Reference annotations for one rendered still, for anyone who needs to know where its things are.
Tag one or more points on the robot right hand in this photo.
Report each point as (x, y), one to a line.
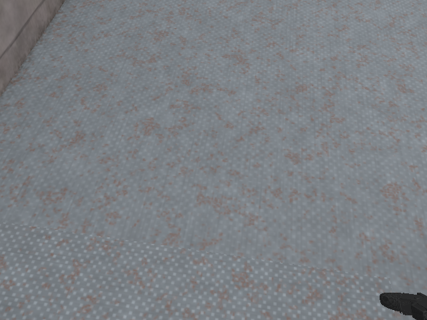
(408, 304)

